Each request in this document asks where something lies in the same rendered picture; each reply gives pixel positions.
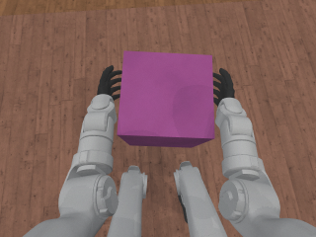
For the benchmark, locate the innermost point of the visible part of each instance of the carton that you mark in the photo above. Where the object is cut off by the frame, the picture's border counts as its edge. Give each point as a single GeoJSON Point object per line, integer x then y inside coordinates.
{"type": "Point", "coordinates": [166, 99]}

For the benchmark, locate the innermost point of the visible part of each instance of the right robot forearm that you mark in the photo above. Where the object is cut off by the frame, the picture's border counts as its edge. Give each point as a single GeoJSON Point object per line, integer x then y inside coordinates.
{"type": "Point", "coordinates": [240, 155]}

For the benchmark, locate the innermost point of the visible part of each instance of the right robot foot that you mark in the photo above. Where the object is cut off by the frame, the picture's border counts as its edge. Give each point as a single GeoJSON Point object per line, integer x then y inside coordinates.
{"type": "Point", "coordinates": [184, 209]}

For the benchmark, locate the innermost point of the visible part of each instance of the left robot forearm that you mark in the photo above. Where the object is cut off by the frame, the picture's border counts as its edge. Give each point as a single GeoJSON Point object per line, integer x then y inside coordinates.
{"type": "Point", "coordinates": [94, 154]}

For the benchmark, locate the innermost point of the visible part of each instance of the right robot hand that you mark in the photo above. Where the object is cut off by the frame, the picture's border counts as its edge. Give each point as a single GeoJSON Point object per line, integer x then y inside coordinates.
{"type": "Point", "coordinates": [225, 86]}

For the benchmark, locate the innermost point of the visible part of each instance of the robot left upper arm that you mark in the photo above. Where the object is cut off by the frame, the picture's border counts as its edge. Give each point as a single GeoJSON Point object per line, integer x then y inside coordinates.
{"type": "Point", "coordinates": [84, 205]}

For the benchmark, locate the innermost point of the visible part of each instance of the robot left thigh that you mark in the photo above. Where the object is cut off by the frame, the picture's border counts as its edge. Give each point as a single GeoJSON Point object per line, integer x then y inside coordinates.
{"type": "Point", "coordinates": [127, 220]}

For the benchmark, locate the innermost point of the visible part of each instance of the left robot hand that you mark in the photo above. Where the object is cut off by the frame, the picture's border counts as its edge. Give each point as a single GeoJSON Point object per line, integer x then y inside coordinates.
{"type": "Point", "coordinates": [106, 83]}

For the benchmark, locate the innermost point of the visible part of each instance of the robot right upper arm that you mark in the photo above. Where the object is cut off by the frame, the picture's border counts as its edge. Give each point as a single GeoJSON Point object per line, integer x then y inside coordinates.
{"type": "Point", "coordinates": [253, 209]}

